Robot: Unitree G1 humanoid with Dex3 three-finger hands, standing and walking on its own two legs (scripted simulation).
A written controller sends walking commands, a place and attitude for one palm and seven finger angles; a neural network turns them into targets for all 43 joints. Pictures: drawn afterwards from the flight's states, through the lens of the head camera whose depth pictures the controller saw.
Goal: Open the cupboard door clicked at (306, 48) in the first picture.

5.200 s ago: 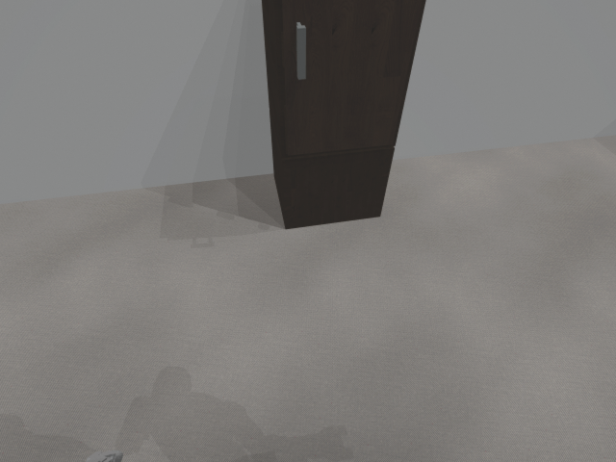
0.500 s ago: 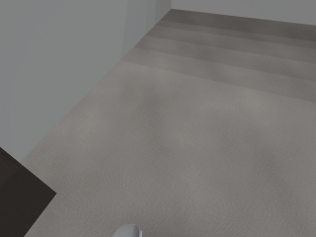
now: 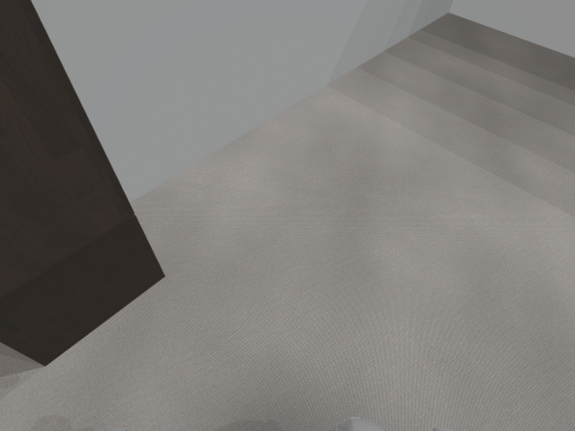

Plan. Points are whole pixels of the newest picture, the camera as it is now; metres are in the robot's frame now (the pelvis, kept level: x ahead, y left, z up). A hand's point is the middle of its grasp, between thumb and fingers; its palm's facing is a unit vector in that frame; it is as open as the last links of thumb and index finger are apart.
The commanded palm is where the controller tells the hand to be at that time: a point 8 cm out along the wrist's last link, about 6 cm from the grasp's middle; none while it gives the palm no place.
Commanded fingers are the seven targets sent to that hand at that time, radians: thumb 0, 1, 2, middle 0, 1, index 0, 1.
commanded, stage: turn to face it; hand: left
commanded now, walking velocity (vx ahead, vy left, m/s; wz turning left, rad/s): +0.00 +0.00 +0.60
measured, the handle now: out of the picture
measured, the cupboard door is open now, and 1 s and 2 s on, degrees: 0 0 0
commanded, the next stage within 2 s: take the last steps up to it in 1.26 s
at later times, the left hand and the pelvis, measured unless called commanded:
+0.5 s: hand out of the picture -0.01 +0.18 -0.16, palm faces +0.34 -0.91 -0.25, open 7.4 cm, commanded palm none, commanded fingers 0.00 0.90 0.90 -0.20 -0.30 -0.20 -0.30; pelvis -0.02 -0.03 +0.00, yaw +20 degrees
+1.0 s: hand out of the picture -0.06 +0.20 -0.15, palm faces +0.59 -0.75 -0.30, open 7.4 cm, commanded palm none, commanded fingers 0.00 0.90 0.90 -0.20 -0.30 -0.20 -0.30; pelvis -0.03 -0.04 -0.01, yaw +37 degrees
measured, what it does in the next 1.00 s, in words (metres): steps on the spot, turning left: right foot, then left foot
